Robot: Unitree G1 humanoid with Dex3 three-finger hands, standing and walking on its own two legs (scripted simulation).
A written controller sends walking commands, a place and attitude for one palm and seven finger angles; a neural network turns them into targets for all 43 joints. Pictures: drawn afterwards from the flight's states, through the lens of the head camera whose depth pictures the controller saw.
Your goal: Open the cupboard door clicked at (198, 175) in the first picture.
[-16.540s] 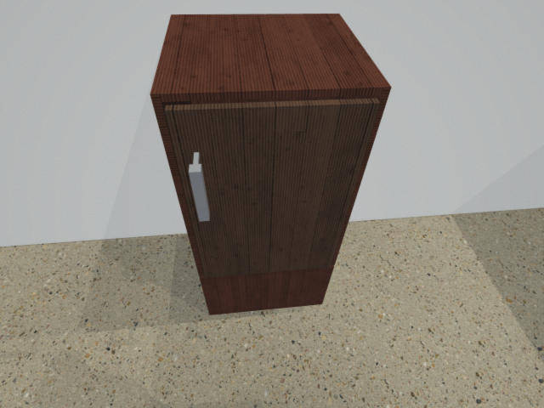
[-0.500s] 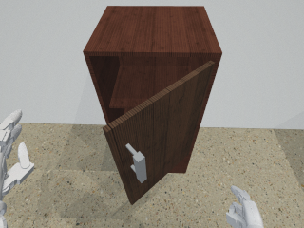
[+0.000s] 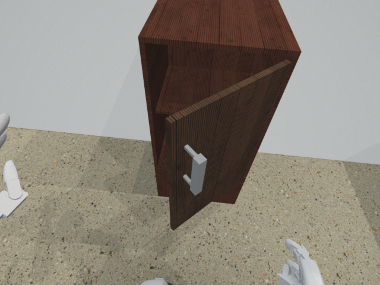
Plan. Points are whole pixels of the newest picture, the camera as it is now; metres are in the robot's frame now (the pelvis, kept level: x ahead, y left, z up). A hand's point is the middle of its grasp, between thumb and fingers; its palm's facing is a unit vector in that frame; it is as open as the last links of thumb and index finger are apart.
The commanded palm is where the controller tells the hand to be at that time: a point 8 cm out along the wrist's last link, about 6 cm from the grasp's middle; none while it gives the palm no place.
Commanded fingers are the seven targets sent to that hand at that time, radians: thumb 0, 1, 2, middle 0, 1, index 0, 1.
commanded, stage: step back with the hand held close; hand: left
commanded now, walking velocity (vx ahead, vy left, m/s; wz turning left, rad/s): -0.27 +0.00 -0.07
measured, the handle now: (192, 170) +0.39 +0.02 -0.01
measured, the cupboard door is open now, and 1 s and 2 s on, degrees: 44 44 44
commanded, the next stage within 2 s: stop stepping back and stand still in 0.34 s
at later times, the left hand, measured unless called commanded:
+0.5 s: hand out of the picture +0.11 +0.26 +0.18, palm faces +0.34 -0.85 -0.40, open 7.4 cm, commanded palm +0.04 +0.30 +0.19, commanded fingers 0.00 0.90 0.90 -0.20 -0.30 -0.20 -0.30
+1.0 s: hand out of the picture +0.01 +0.21 +0.16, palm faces +0.28 -0.86 -0.44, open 7.4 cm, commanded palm -0.05 +0.27 +0.19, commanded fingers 0.00 0.90 0.90 -0.20 -0.30 -0.20 -0.30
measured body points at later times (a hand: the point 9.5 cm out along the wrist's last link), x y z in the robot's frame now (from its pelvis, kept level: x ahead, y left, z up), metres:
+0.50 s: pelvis -0.12 +0.01 +0.01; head -0.09 +0.06 +0.46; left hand +0.08 +0.30 +0.21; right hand +0.06 -0.21 -0.05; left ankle +0.03 +0.09 -0.73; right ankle -0.28 -0.11 -0.66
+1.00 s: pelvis -0.23 -0.01 +0.00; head -0.26 +0.00 +0.45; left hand -0.01 +0.26 +0.19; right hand -0.13 -0.27 -0.09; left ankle -0.11 +0.08 -0.72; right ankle -0.23 -0.09 -0.72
